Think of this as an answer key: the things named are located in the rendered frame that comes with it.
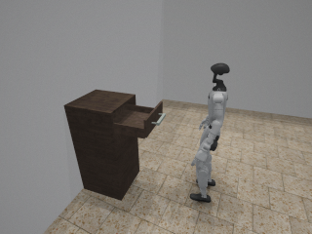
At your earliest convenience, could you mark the robot left hand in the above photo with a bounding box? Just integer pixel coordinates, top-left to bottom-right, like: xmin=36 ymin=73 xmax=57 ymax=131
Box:
xmin=191 ymin=149 xmax=208 ymax=170

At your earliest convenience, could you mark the right robot foot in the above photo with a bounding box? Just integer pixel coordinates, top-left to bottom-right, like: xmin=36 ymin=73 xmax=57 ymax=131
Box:
xmin=196 ymin=179 xmax=215 ymax=186

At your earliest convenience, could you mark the drawer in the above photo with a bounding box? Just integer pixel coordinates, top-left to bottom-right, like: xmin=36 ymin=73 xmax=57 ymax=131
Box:
xmin=112 ymin=101 xmax=163 ymax=139

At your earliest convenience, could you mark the robot right hand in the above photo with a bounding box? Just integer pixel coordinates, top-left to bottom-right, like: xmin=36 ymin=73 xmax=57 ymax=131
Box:
xmin=198 ymin=118 xmax=210 ymax=131

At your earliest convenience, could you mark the cabinet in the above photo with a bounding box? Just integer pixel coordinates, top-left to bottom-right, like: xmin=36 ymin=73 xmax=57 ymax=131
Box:
xmin=64 ymin=89 xmax=139 ymax=201

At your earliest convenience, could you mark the left robot thigh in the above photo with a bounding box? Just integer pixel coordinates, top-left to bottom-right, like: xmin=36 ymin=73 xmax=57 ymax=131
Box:
xmin=195 ymin=138 xmax=218 ymax=175

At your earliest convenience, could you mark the handle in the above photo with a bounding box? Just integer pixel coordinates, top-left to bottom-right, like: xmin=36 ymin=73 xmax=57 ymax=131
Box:
xmin=151 ymin=113 xmax=166 ymax=126

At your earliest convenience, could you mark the robot left forearm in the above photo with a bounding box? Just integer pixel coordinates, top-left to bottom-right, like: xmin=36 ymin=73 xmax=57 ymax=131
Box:
xmin=201 ymin=121 xmax=221 ymax=152

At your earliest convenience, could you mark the left robot upper arm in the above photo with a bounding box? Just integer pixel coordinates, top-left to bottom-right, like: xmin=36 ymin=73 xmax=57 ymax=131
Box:
xmin=212 ymin=92 xmax=224 ymax=127

